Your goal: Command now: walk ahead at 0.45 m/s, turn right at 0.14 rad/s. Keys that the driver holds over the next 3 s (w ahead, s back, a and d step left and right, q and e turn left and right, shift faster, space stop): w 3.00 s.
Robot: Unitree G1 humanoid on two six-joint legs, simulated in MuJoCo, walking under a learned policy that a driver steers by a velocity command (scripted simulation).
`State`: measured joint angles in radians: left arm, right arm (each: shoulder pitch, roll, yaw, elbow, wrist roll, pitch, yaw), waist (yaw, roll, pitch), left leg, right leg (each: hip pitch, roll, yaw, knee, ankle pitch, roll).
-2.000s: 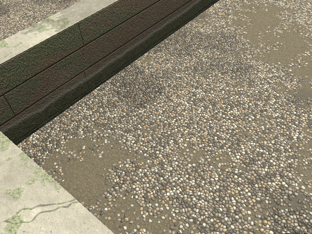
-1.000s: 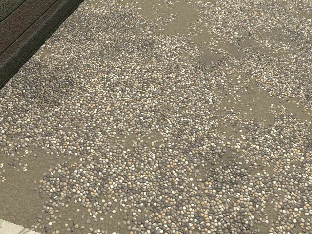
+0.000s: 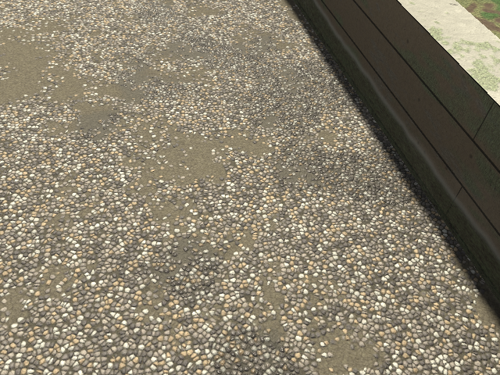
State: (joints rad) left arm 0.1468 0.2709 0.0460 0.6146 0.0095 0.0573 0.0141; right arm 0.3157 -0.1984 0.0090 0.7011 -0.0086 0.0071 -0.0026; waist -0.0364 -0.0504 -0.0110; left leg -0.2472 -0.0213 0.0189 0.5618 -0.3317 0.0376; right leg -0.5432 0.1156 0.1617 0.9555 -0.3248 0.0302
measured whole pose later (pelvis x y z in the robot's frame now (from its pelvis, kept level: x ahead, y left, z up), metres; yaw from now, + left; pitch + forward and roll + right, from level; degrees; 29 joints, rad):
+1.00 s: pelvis +0.08 -0.02 -0.01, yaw +0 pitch -2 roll +0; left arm 0.12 0.18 -0.04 0.63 0.02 0.04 0.01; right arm 0.16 -0.18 0.05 0.61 -0.02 0.07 -0.02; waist 0.00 -0.01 0.01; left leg -0.19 -0.06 -0.03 0.64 -0.41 0.04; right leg -0.26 0.05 0.01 0.66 -0.36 -0.05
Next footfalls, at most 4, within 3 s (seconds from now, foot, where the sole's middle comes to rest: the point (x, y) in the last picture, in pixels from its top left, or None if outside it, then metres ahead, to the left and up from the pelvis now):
0.14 right None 0.12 -0.11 -0.77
0.46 left None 0.08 0.08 -0.77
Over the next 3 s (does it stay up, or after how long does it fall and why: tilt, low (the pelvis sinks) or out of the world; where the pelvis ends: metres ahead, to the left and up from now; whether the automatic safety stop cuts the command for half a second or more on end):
stays up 0.09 -0.03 -0.01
